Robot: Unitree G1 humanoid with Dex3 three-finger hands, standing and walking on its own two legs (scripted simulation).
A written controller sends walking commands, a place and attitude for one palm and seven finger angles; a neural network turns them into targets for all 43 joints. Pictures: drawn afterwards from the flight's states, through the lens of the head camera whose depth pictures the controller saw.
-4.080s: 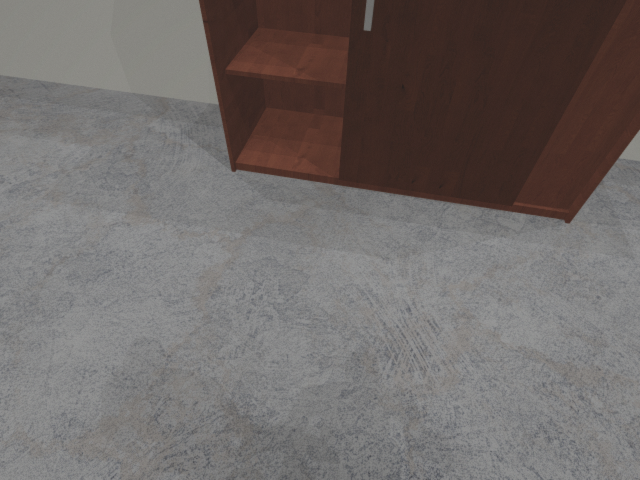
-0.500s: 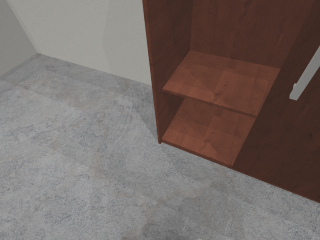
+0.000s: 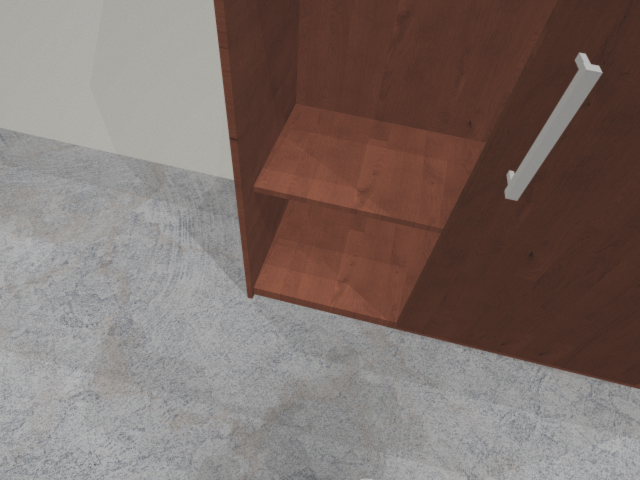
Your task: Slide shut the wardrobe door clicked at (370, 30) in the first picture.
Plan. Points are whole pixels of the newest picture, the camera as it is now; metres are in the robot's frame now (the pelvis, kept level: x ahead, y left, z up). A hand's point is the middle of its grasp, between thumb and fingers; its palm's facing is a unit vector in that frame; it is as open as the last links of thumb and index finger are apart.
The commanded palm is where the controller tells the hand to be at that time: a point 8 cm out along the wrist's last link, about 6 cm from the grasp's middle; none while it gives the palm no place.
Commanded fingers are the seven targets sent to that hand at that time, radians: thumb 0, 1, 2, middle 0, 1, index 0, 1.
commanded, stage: turn to face it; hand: right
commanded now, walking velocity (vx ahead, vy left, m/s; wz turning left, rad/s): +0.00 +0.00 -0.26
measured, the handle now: (543, 133) +0.66 -0.32 +0.11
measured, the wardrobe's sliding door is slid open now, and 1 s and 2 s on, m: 0.52 0.52 0.52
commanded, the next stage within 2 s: take the last steps up to it in 0.06 s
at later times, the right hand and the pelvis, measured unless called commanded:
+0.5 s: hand out of the picture -0.09 -0.22 -0.17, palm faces +0.26 +0.94 -0.22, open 7.4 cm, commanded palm none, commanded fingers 0.00 -0.90 -0.90 0.20 0.30 0.20 0.30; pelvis +0.00 -0.03 +0.00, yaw -10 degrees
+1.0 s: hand (478, 431) +0.24 -0.24 -0.16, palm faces +0.16 +0.97 -0.20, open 7.4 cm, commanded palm none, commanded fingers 0.00 -0.90 -0.90 0.20 0.30 0.20 0.30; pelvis +0.16 -0.05 -0.01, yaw -10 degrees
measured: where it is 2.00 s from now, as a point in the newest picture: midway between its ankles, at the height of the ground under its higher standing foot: outside the picture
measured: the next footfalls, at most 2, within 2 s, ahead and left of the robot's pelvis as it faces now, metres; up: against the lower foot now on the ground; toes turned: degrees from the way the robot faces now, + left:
right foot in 0.46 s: +0.00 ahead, -0.14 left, +0.00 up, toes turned -14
left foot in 0.92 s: +0.29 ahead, +0.02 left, +0.00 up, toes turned -3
